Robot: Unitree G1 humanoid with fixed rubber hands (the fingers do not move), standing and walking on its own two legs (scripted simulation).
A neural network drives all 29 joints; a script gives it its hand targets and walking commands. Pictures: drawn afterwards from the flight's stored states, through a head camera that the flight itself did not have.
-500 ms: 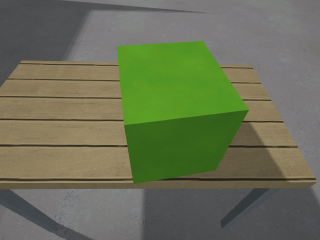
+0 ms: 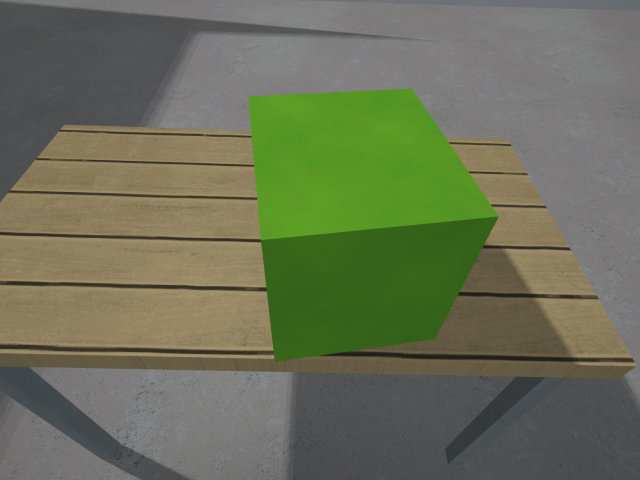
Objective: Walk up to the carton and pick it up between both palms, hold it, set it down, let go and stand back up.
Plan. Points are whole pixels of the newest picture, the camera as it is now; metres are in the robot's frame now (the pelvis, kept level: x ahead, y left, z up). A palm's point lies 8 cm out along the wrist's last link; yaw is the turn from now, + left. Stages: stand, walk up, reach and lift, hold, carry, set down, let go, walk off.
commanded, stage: stand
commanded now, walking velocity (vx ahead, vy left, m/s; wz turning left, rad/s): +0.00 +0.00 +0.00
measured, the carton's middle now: (344, 222) +0.45 -0.02 +0.07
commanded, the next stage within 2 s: none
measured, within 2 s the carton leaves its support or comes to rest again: neither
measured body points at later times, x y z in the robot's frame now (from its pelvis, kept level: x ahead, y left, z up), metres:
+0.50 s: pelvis +0.00 +0.00 +0.00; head +0.01 +0.00 +0.45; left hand -0.03 +0.22 -0.16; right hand +0.02 -0.23 -0.16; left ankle +0.03 +0.13 -0.74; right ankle -0.06 -0.11 -0.74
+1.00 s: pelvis +0.00 -0.01 +0.00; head +0.01 -0.01 +0.45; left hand -0.03 +0.22 -0.16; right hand +0.03 -0.23 -0.16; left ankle +0.03 +0.13 -0.74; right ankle -0.06 -0.11 -0.74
